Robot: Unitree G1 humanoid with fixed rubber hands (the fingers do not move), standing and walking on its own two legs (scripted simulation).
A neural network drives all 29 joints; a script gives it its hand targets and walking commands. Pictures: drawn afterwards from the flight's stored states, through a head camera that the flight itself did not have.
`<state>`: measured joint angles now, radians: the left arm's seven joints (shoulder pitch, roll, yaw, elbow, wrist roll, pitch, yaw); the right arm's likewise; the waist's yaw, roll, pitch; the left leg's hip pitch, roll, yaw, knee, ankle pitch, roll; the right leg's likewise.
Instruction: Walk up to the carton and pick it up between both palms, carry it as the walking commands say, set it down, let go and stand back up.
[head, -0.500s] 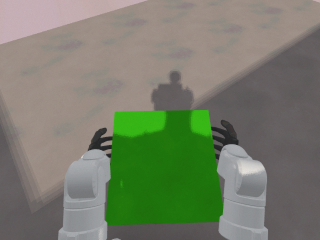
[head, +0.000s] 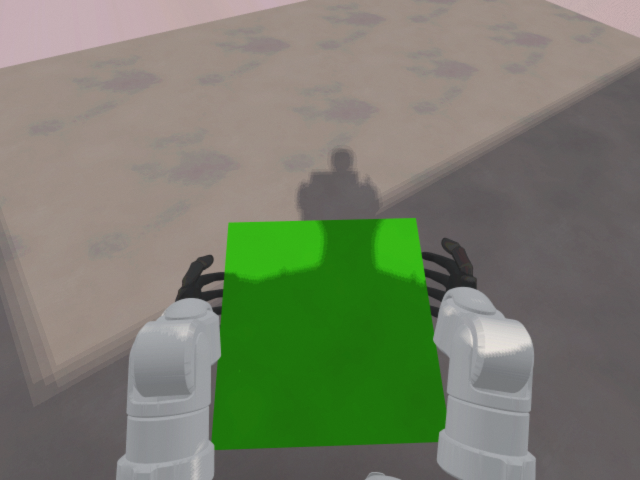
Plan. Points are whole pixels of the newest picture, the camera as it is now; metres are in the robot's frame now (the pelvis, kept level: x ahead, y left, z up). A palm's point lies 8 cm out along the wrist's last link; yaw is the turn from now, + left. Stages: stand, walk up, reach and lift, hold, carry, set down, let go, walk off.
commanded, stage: carry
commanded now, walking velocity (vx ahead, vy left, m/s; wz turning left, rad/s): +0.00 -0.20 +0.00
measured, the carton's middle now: (324, 341) +0.31 +0.00 -0.02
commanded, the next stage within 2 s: hold in 1.32 s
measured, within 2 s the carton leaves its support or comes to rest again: neither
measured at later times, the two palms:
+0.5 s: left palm (275, 347) +0.25 +0.06 +0.08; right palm (552, 343) +0.27 -0.24 +0.09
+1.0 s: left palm (257, 378) +0.22 +0.07 +0.09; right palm (554, 363) +0.24 -0.22 +0.10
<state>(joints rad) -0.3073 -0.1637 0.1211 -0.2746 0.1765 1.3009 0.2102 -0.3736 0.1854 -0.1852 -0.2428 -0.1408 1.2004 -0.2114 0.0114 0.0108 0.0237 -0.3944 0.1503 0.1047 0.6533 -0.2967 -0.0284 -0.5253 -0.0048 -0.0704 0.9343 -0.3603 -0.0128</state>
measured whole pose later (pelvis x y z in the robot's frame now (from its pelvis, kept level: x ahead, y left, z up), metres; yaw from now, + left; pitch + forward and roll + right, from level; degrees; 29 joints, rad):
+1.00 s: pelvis -0.06 -0.08 +0.00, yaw +2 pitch +1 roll -1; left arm -0.31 -0.16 0.12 -0.17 0.18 1.31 0.20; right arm -0.34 0.17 -0.19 -0.19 -0.15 1.22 -0.22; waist 0.01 0.02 -0.07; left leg -0.37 0.08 0.11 0.63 -0.28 0.00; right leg -0.40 -0.03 -0.16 0.55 -0.18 -0.05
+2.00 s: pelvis -0.05 -0.07 +0.00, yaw +1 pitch +0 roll -1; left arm -0.31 -0.16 0.29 0.42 0.26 0.64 0.07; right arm -0.42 0.20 -0.37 0.43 -0.35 0.55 -0.07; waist 0.02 0.04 -0.02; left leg -0.33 0.05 0.10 0.60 -0.28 0.03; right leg -0.36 -0.01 -0.12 0.51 -0.16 -0.04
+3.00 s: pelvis -0.07 -0.06 -0.04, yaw +2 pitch +21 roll +0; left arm -0.48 0.00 0.13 0.70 0.16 -0.08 0.19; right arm -0.53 0.07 -0.27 0.70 -0.08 -0.10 -0.20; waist -0.03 0.00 0.21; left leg -0.91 0.03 0.10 0.89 -0.34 0.05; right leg -0.96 -0.03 -0.04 0.84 -0.24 -0.01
